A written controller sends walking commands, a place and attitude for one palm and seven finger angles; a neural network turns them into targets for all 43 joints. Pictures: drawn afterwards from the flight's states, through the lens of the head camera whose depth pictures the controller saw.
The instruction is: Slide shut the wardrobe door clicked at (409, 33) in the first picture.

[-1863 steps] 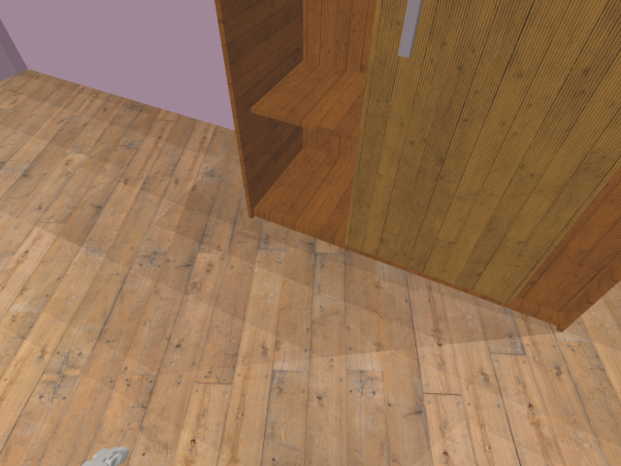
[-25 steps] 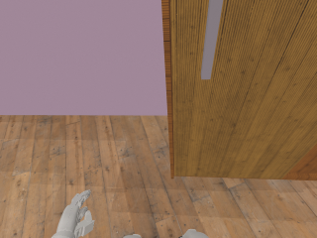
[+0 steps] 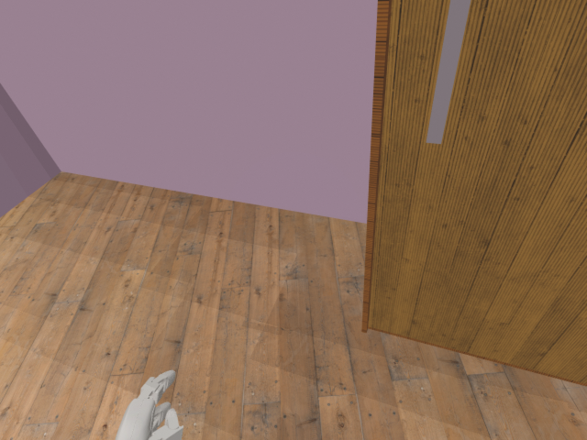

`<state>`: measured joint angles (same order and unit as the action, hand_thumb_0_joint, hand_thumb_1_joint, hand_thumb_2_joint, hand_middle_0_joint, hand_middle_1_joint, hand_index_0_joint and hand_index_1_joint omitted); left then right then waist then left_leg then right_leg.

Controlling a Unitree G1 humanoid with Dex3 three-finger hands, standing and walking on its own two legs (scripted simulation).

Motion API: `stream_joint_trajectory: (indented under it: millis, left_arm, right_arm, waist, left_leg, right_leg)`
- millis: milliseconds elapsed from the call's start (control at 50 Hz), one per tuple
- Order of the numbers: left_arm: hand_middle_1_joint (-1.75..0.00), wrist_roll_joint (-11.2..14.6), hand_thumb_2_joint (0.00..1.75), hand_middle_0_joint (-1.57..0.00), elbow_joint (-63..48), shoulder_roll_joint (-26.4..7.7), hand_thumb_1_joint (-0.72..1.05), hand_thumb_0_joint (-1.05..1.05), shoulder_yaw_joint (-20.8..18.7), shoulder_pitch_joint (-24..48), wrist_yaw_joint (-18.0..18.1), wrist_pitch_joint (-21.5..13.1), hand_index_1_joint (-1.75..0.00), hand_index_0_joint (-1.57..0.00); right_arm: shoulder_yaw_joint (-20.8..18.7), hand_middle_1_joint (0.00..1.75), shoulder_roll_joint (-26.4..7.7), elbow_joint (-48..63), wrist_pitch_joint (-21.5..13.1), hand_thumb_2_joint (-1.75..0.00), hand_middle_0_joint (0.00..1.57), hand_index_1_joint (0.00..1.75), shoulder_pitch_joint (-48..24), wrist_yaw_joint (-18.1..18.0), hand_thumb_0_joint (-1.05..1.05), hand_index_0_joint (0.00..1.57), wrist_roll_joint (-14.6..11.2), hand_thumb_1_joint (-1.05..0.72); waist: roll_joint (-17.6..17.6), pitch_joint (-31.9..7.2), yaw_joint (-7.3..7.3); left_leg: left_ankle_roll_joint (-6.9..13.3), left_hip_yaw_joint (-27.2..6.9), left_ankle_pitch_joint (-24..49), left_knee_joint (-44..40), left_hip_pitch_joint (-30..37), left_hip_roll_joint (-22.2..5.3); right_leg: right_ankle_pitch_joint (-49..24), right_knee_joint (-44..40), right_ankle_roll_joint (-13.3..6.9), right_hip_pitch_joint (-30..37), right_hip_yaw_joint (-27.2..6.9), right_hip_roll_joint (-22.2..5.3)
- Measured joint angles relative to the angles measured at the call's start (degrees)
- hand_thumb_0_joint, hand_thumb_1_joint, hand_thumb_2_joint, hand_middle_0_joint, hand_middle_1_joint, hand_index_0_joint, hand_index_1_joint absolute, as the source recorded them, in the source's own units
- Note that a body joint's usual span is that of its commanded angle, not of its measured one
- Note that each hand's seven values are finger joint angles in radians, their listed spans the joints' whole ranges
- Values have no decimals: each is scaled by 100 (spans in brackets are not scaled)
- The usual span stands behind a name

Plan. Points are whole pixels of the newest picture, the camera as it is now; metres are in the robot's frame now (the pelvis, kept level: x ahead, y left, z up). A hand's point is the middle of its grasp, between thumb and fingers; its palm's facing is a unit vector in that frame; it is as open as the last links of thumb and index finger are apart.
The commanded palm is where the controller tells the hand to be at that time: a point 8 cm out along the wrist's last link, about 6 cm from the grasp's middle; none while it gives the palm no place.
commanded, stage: stop stepping back and stand still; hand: right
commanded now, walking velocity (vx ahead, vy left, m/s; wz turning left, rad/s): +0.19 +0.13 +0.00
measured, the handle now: (450, 52) +0.63 -0.21 +0.26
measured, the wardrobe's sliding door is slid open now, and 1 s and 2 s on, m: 0.00 0.00 0.00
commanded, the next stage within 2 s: let the arm hang, fingers relaxed in 1.32 s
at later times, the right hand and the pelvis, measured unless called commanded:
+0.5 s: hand out of the picture +0.12 -0.32 +0.19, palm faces +0.43 +0.84 -0.33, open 7.4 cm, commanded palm +0.05 -0.35 +0.20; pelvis -0.09 -0.05 +0.01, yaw +0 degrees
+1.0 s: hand out of the picture +0.13 -0.34 +0.19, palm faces +0.46 +0.75 -0.47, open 7.4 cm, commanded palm +0.06 -0.38 +0.20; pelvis -0.06 -0.07 +0.01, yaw -3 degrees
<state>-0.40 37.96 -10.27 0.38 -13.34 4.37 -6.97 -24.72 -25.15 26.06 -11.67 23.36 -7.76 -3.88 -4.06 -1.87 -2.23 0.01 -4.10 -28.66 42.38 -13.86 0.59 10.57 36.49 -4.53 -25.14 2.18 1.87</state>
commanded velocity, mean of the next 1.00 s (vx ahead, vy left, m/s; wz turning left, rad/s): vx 0.11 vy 0.07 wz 0.00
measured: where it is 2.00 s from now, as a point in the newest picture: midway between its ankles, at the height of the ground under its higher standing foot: outside the picture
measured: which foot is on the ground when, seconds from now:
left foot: up 0.00-0.16, down 0.18-0.36, up 0.38-0.58, down 0.60-1.00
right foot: down 0.00-0.14, up 0.16-0.34, down 0.36-1.00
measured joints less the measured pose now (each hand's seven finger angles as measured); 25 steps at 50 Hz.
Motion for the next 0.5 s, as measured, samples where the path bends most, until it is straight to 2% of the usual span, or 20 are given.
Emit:
stream_joint_trajectory:
  millis: [60,100,140,160,180,200,220,260,280,320,360,380,420,440,460,500]
  left_arm:
    - [-30,-83,90,-20,-8,85,90,1,11,-215,-91,-28,-30,-20]
    - [-30,-114,90,-20,-102,39,90,1,15,-436,-153,-30,-30,-20]
    - [-30,-140,90,-20,-215,-38,90,1,-16,-626,-176,14,-30,-20]
    - [-30,-140,90,-20,-281,-69,90,1,-32,-687,-178,49,-30,-20]
    - [-30,-122,90,-20,-296,-129,90,1,-57,-676,-173,93,-30,-20]
    - [-30,-115,90,-21,-222,-209,90,1,-86,-593,-164,161,-30,-20]
    - [-30,-107,90,-21,-92,-259,90,1,-117,-518,-147,223,-30,-20]
    - [-30,-89,90,-20,150,-260,90,1,-165,-487,-100,326,-30,-20]
    - [-30,-76,90,-20,227,-240,90,1,-170,-496,-64,352,-30,-20]
    - [-30,-78,90,-20,264,-221,90,1,-143,-488,17,345,-30,-20]
    - [-30,-90,90,-20,81,-315,90,1,-109,-468,78,224,-30,-20]
    - [-30,-94,90,-20,24,-303,90,1,-122,-368,91,150,-30,-20]
    - [-30,-111,90,-20,18,-57,90,1,-108,-162,23,90,-30,-20]
    - [-30,-121,90,-20,-3,81,91,1,-70,-137,-44,81,-30,-20]
    - [-30,-126,90,-20,-35,201,91,1,-21,-154,-113,76,-30,-20]
    - [-30,-139,90,-20,-105,357,90,1,88,-254,-216,91,-30,-20]
  right_arm:
    - [-78,30,36,159,151,-89,21,30,343,-32,2,21,10,-89]
    - [-7,30,79,412,137,-89,21,30,740,-28,2,21,70,-89]
    - [54,30,-3,657,124,-89,21,30,1095,0,2,21,139,-89]
    - [2,30,-137,795,115,-89,21,30,1238,9,2,21,166,-89]
    - [-60,30,-225,900,98,-89,21,30,1289,29,2,21,175,-89]
    - [-92,30,-229,927,78,-89,21,30,1227,59,2,21,169,-89]
    - [-105,30,-216,854,39,-89,21,30,1101,62,1,22,179,-89]
    - [-81,30,-131,485,6,-89,21,30,756,28,1,22,217,-88]
    - [-59,30,-39,277,34,-89,21,30,561,-6,1,22,235,-88]
    - [0,30,215,-34,126,-89,21,30,220,-121,1,22,267,-88]
    - [99,30,463,-85,224,-90,21,30,-16,-224,1,21,239,-89]
    - [127,30,514,-75,241,-90,21,30,-138,-249,1,21,229,-89]
    - [81,30,414,-68,198,-90,21,30,-190,-184,1,21,231,-89]
    - [53,30,326,-11,180,-90,21,30,-98,-133,2,21,228,-89]
    - [32,30,242,93,168,-90,21,30,47,-86,2,21,228,-89]
    - [20,30,126,347,94,-90,21,30,418,-36,2,21,242,-89]
  waist:
    - [-63,23,-137]
    - [60,-36,-165]
    - [142,-103,-123]
    - [51,-143,-60]
    - [-9,-153,71]
    - [34,-96,194]
    - [82,-71,272]
    - [111,-215,312]
    - [81,-312,335]
    - [16,-412,344]
    - [126,-402,253]
    - [148,-294,154]
    - [-9,-74,35]
    - [-59,-42,-35]
    - [-71,-38,-81]
    - [25,-73,-98]
  left_leg:
    - [140,248,45,181,-206,346]
    - [217,641,62,-324,-45,530]
    - [321,930,75,-1150,331,600]
    - [458,881,13,-1589,513,514]
    - [588,777,351,-1834,488,406]
    - [615,808,1074,-1748,330,348]
    - [585,851,1443,-1544,201,313]
    - [404,949,1300,-1278,69,215]
    - [343,998,1114,-1191,17,132]
    - [366,1079,836,-950,-100,-59]
    - [354,1120,359,-377,-369,-152]
    - [291,1007,52,156,-588,-149]
    - [212,644,1,1352,-993,-40]
    - [191,600,102,1725,-1129,24]
    - [183,630,212,1867,-1198,78]
    - [200,841,320,1429,-1078,155]
  right_leg:
    - [-349,-846,203,347,-13,-36]
    - [-242,-1280,255,494,-64,-96]
    - [188,-1316,377,431,-58,-74]
    - [597,-965,446,203,51,19]
    - [849,-140,489,-168,101,67]
    - [929,873,515,-499,65,24]
    - [998,1703,514,-707,5,-46]
    - [1044,2479,470,-800,-38,-257]
    - [1124,2460,433,-689,-16,-387]
    - [1305,1726,346,-168,19,-598]
    - [1459,445,264,488,-123,-696]
    - [1057,374,293,438,-166,-650]
    - [729,474,347,437,-106,-515]
    - [633,371,348,484,-114,-484]
    - [541,216,347,542,-140,-484]
    - [380,-114,370,645,-207,-576]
